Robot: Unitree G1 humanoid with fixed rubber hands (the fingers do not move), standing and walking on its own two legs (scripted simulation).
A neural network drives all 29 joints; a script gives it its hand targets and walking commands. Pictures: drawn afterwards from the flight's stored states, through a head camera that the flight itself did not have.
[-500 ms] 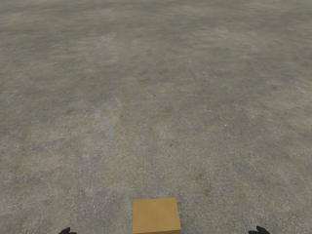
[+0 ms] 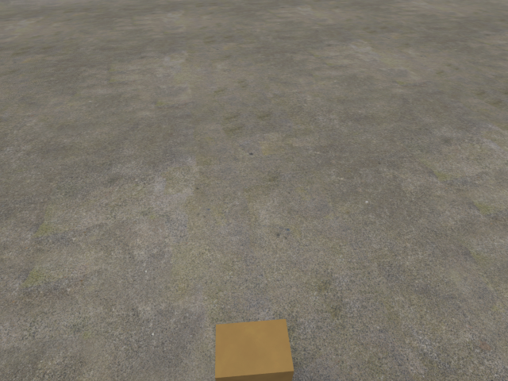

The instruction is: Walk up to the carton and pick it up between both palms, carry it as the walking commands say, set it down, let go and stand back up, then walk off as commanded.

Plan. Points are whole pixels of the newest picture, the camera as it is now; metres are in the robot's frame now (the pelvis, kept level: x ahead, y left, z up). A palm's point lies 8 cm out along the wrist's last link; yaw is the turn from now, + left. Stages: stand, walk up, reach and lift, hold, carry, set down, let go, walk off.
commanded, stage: stand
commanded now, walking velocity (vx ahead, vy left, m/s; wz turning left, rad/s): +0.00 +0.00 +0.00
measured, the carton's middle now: (253, 359) +0.39 +0.02 -0.65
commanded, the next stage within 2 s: walk off in 0.44 s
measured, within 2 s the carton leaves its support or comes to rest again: rests again in 1.48 s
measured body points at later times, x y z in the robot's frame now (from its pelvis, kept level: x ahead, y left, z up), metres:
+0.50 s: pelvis +0.00 +0.00 +0.00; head -0.05 +0.01 +0.45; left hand +0.08 +0.30 -0.12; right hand +0.06 -0.27 -0.12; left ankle +0.01 +0.11 -0.73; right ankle +0.01 -0.12 -0.73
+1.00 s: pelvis +0.04 -0.01 +0.01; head +0.05 +0.00 +0.45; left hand +0.11 +0.25 -0.13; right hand +0.06 -0.28 -0.13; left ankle +0.01 +0.11 -0.73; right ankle +0.04 -0.13 -0.72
